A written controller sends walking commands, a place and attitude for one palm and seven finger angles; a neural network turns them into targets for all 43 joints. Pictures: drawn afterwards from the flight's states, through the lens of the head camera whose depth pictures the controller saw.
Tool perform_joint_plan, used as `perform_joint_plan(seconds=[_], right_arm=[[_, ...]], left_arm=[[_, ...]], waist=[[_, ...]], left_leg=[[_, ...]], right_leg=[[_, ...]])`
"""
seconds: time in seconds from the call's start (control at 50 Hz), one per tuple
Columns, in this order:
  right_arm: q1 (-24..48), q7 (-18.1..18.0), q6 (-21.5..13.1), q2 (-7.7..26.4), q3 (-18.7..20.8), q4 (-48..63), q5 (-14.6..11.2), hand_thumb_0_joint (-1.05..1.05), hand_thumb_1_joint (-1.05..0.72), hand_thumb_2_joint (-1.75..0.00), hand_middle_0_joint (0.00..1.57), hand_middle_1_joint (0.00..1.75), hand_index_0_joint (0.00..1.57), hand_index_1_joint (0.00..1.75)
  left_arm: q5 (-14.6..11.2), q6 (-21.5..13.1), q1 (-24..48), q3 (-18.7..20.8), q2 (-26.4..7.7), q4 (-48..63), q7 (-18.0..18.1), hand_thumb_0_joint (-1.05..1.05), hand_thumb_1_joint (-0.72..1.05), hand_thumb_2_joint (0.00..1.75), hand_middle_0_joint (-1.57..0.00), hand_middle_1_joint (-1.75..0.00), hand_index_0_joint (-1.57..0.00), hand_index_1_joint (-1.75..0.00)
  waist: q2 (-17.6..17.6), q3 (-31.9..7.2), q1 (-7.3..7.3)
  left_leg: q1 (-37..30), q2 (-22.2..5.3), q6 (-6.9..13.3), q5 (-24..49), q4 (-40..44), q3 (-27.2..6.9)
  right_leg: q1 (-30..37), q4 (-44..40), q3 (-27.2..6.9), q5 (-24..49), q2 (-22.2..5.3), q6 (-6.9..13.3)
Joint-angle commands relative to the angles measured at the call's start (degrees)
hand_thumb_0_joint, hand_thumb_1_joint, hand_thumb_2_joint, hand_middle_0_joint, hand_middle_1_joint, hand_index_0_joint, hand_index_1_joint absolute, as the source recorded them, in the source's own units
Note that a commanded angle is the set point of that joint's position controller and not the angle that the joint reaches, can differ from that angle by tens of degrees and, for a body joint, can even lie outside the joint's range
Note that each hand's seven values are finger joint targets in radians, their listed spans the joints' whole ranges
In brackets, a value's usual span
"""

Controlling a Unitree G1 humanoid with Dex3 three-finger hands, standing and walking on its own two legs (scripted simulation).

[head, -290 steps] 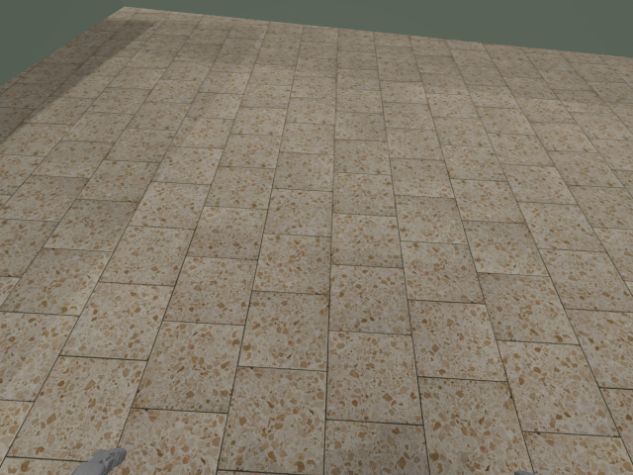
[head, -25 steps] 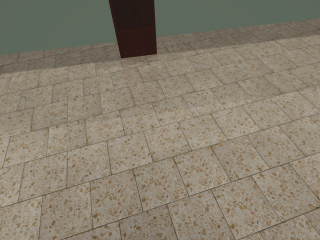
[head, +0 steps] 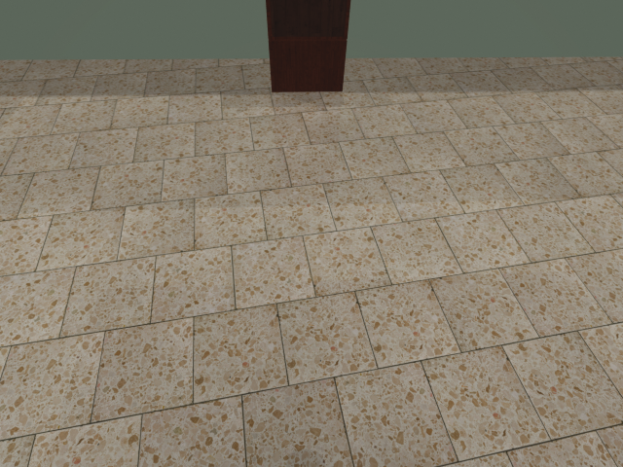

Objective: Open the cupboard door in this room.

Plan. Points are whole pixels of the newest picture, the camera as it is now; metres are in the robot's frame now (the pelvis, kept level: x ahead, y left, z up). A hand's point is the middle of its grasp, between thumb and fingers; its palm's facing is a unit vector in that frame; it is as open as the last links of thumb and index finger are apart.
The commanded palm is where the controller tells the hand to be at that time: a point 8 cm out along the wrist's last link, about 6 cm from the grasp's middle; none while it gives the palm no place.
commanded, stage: stand and wait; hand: left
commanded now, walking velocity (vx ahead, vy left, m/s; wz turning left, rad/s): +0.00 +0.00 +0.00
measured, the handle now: out of the picture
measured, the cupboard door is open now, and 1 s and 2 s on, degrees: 0 0 0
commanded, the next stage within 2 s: turn or walk to find it in 0.12 s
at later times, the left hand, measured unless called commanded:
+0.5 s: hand out of the picture -0.03 +0.20 -0.20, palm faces +0.18 -0.96 -0.22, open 7.3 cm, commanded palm none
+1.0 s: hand out of the picture -0.04 +0.17 -0.17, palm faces +0.25 -0.94 -0.23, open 7.3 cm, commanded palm none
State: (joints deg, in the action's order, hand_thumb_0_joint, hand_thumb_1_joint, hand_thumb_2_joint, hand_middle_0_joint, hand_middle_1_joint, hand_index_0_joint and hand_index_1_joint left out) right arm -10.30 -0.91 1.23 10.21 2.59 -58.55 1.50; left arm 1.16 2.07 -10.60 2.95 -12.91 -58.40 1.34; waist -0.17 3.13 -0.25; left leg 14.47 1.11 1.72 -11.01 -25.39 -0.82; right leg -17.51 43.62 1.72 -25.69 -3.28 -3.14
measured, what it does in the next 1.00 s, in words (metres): steps on the spot: right foot, then left foot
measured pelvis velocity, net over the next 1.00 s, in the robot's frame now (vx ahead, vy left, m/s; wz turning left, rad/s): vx -0.03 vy -0.02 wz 0.23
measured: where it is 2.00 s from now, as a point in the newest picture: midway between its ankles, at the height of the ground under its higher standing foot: outside the picture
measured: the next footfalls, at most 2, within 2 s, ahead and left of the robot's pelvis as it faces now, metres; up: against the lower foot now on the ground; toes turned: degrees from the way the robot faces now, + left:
right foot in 0.08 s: +0.01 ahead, -0.14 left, +0.00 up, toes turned -3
left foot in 0.44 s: +0.00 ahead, +0.11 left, +0.00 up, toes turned +11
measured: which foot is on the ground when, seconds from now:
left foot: down 0.00-0.08, up 0.10-0.42, down 0.44-0.84, up 0.86-1.00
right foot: up 0.00-0.06, down 0.08-0.46, up 0.48-0.78, down 0.80-1.00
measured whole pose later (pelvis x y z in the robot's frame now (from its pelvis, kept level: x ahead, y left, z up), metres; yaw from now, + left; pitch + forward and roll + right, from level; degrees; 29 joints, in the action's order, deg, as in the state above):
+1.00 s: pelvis -0.03 -0.02 +0.00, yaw +13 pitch +0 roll +1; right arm -11.4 -0.2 3.4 11.6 3.5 -60.3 0.7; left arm 1.9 -0.1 -14.0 1.4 -8.6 -59.2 1.5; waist -0.8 2.9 0.5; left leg 21.9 -0.1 -1.8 -26.7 -52.7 0.5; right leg -10.2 29.1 8.0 -18.4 -4.3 0.4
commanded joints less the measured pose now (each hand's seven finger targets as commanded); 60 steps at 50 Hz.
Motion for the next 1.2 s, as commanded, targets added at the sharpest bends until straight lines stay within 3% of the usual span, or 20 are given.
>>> perform_joint_plan(seconds=[0.0, 0.02, 0.06, 0.08, 0.24, 0.32, 0.38, 0.4, 0.42, 0.44, 0.56, 0.74, 0.78, 0.82, 0.84, 0.94, 1.04, 1.12, 1.16, 1.18], right_arm=[[-1.65, -0.4, -0.81, 9.76, 1.9, 1.47, -0.47, 0.0, -0.9, -0.9, 0.2, 0.3, 0.2, 0.3], [-1.81, -0.25, -0.88, 8.18, 1.67, 1.29, -0.83, 0.0, -0.9, -0.9, 0.2, 0.3, 0.2, 0.3], [-1.87, 0.11, -0.75, 3.28, 0.28, 2.3, -1.32, 0.0, -0.9, -0.9, 0.2, 0.3, 0.2, 0.3], [-1.28, 0.31, -0.35, 4.39, 0.47, 2.73, -0.96, 0.0, -0.9, -0.9, 0.2, 0.3, 0.2, 0.3], [-1.41, 0.47, 0.89, 4.73, 1.31, 0.78, -1.0, 0.0, -0.9, -0.9, 0.2, 0.3, 0.2, 0.3], [0.02, 0.54, 0.51, 4.16, 1.21, 2.09, -1.28, 0.0, -0.9, -0.9, 0.2, 0.3, 0.2, 0.3], [-4.09, 0.61, -0.08, 4.85, 1.15, 1.02, -1.13, 0.0, -0.9, -0.9, 0.2, 0.3, 0.2, 0.3], [-6.07, 0.62, -0.59, 6.82, 1.42, 0.83, -0.92, 0.0, -0.9, -0.9, 0.2, 0.3, 0.2, 0.3], [-7.09, 0.38, -1.09, 11.26, 2.25, 1.19, -0.34, 0.0, -0.9, -0.9, 0.2, 0.3, 0.2, 0.3], [-7.96, 0.05, -0.78, 13.25, 2.69, 0.97, -0.35, 0.0, -0.9, -0.9, 0.2, 0.3, 0.2, 0.3], [-1.21, -1.13, -1.37, 9.23, 0.83, 1.3, -0.35, 0.0, -0.9, -0.9, 0.2, 0.3, 0.2, 0.3], [-1.68, -0.71, -1.22, 8.85, 1.15, -0.16, -0.83, 0.0, -0.9, -0.9, 0.2, 0.3, 0.2, 0.3], [-2.01, -0.24, -1.15, 6.34, 0.97, 0.39, -1.48, 0.0, -0.9, -0.9, 0.2, 0.3, 0.2, 0.3], [0.25, 0.25, -0.51, 4.39, 0.46, 2.43, -1.32, 0.0, -0.9, -0.9, 0.2, 0.3, 0.2, 0.3], [1.96, 0.17, 0.29, 5.05, 0.9, 3.16, -0.81, 0.0, -0.9, -0.9, 0.2, 0.3, 0.2, 0.3], [0.35, 0.8, 1.02, 4.83, 1.61, 2.16, -1.08, 0.0, -0.9, -0.9, 0.2, 0.3, 0.2, 0.3], [2.89, 1.17, 0.6, 4.19, 1.3, 4.08, -1.24, 0.0, -0.9, -0.9, 0.2, 0.3, 0.2, 0.3], [-3.31, 1.17, -0.35, 6.71, 1.61, 3.08, -0.82, 0.0, -0.9, -0.9, 0.2, 0.3, 0.2, 0.3], [-8.24, 0.65, -0.74, 15.67, 3.61, 3.09, -0.45, 0.0, -0.9, -0.9, 0.2, 0.3, 0.2, 0.3], [-8.81, 0.57, -0.27, 16.24, 3.69, 2.69, -0.38, 0.0, -0.9, -0.9, 0.2, 0.3, 0.2, 0.3]], left_arm=[[-0.47, -1.52, -6.97, -0.57, -1.33, 0.57, 0.47, 0.0, 0.9, 0.9, -0.2, -0.3, -0.2, -0.3], [-0.21, -2.03, -8.23, -0.6, -2.34, -0.14, 0.67, 0.0, 0.9, 0.9, -0.2, -0.3, -0.2, -0.3], [0.13, -2.91, -6.04, -0.17, -8.38, 0.28, 0.99, 0.0, 0.9, 0.9, -0.2, -0.3, -0.2, -0.3], [0.12, -2.68, -4.05, -0.02, -9.51, 1.39, 0.79, 0.0, 0.9, 0.9, -0.2, -0.3, -0.2, -0.3], [0.29, -2.71, -4.33, 0.92, -7.88, 1.7, 0.87, 0.0, 0.9, 0.9, -0.2, -0.3, -0.2, -0.3], [0.66, -2.4, -5.57, 1.87, -9.16, 1.6, 1.07, 0.0, 0.9, 0.9, -0.2, -0.3, -0.2, -0.3], [-0.06, -1.9, -3.66, 2.11, -8.97, 2.08, 0.9, 0.0, 0.9, 0.9, -0.2, -0.3, -0.2, -0.3], [-0.54, -1.51, -3.69, 1.95, -7.8, 2.7, 0.78, 0.0, 0.9, 0.9, -0.2, -0.3, -0.2, -0.3], [-0.83, -1.12, -5.06, 1.34, -4.29, 3.92, 0.49, 0.0, 0.9, 0.9, -0.2, -0.3, -0.2, -0.3], [-0.67, -0.93, -2.79, 0.39, -2.7, 4.82, 0.6, 0.0, 0.9, 0.9, -0.2, -0.3, -0.2, -0.3], [-0.11, -0.24, -3.07, -0.24, -1.64, 0.76, -0.13, 0.0, 0.9, 0.9, -0.2, -0.3, -0.2, -0.3], [-0.21, -1.38, -7.89, -1.24, -1.15, -1.85, 0.39, 0.0, 0.9, 0.9, -0.2, -0.3, -0.2, -0.3], [0.06, -2.34, -8.15, -0.52, -5.11, -1.86, 0.89, 0.0, 0.9, 0.9, -0.2, -0.3, -0.2, -0.3], [0.18, -2.48, -7.55, 0.29, -9.53, -0.49, 0.85, 0.0, 0.9, 0.9, -0.2, -0.3, -0.2, -0.3], [0.28, -2.66, -7.35, 0.86, -9.46, -0.11, 0.93, 0.0, 0.9, 0.9, -0.2, -0.3, -0.2, -0.3], [0.54, -2.77, -5.45, 0.89, -6.85, 1.83, 1.02, 0.0, 0.9, 0.9, -0.2, -0.3, -0.2, -0.3], [0.92, -2.47, -6.37, 2.1, -9.15, 2.33, 1.13, 0.0, 0.9, 0.9, -0.2, -0.3, -0.2, -0.3], [-0.2, -1.71, -4.33, 2.46, -9.13, 3.22, 0.73, 0.0, 0.9, 0.9, -0.2, -0.3, -0.2, -0.3], [-0.63, -0.93, -3.62, 0.95, -3.47, 6.57, 0.4, 0.0, 0.9, 0.9, -0.2, -0.3, -0.2, -0.3], [-0.3, -0.4, -1.08, 1.02, -4.76, 7.22, 0.66, 0.0, 0.9, 0.9, -0.2, -0.3, -0.2, -0.3]], waist=[[-7.09, -6.35, 1.66], [-3.55, -6.28, 1.92], [11.78, -2.81, 0.73], [10.87, -0.56, 0.78], [8.35, 1.1, 1.41], [9.39, -1.71, 2.18], [7.65, -5.07, 0.01], [1.87, -6.73, -1.01], [-11.74, -7.77, -0.83], [-15.64, -6.62, -1.83], [-7.73, -2.25, 0.35], [-5.7, -3.38, 1.34], [1.49, -3.41, 1.0], [11.74, -0.66, 1.48], [16.7, 0.31, 2.49], [8.74, 0.04, 0.99], [9.64, -2.77, 2.38], [4.56, -6.6, -0.92], [-18.85, -7.99, -2.79], [-12.36, -7.04, -3.42]], left_leg=[[-2.38, -11.25, 5.08, 11.05, 4.35, -11.34], [0.04, -8.7, 2.65, 7.52, 1.65, -9.04], [8.07, -1.46, -2.43, -8.42, -4.74, -1.55], [6.42, -1.6, -2.68, -12.69, -7.49, -1.12], [9.45, -2.51, -3.83, -15.73, -24.33, 1.56], [7.63, -2.72, -4.29, -15.62, -16.2, 3.19], [-2.15, -2.39, -3.83, -2.39, -1.85, 4.18], [-7.99, -5.29, -2.75, 5.43, 3.03, 0.73], [-12.96, -16.55, 2.39, 19.21, 5.07, -14.27], [-10.42, -22.68, 8.29, 27.38, 7.49, -18.77], [-5.08, -14.9, 7.27, 14.38, 9.09, -8.56], [-3.96, -11.88, 4.54, 12.14, 4.59, -7.08], [2.71, -7.05, 0.26, 6.96, -1.82, -3.62], [6.83, -0.85, -2.59, -10.92, -9.39, 1.77], [9.4, -1.57, -2.7, -16.88, -16.65, 1.08], [12.72, -2.3, -3.83, -16.48, -31.48, 1.28], [9.21, -3.1, -4.35, -15.73, -19.5, 3.81], [-5.4, -3.5, -3.49, 3.85, 1.03, 4.72], [-13.77, -23.33, 7.99, 34.67, 5.69, -20.92], [-8.53, -24.49, 10.2, 25.55, 5.93, -18.22]], right_leg=[[8.21, -16.85, 1.48, 10.42, 0.87, 0.08], [12.22, -23.33, 0.26, 15.1, -0.6, 0.21], [11.45, -28.83, -15.05, 15.44, -14.43, 5.9], [6.07, -30.66, -15.86, 13.02, -17.75, 9.3], [8.6, -24.63, -6.26, 34.65, -14.5, 11.85], [12.48, -20.12, -4.75, 41.85, -15.43, 11.76], [9.75, -13.99, -0.75, 35.67, -13.33, 7.36], [5.23, -8.63, 2.21, 28.36, -10.79, 4.66], [-5.14, -0.06, 5.99, 10.32, -4.07, 0.7], [-7.66, 7.73, 3.96, -8.59, -1.51, -0.14], [-5.9, 10.77, -0.26, -0.17, -1.93, 0.4], [6.51, -17.13, 2.45, 11.7, -0.41, 0.13], [12.31, -23.29, -4.93, 19.64, -6.78, 2.21], [8.46, -26.5, -12.6, 22.99, -18.13, 9.2], [7.86, -27.73, -13.43, 26.19, -18.53, 11.74], [10.19, -23.25, -3.29, 40.81, -15.48, 11.53], [13.09, -19.37, -0.94, 42.67, -16.64, 11.33], [7.4, -8.59, 4.85, 32.74, -13.26, 5.06], [-11.33, 11.21, 6.14, -11.56, -2.29, -1.17], [-8.39, 17.42, 1.93, -11.84, -2.81, 0.05]])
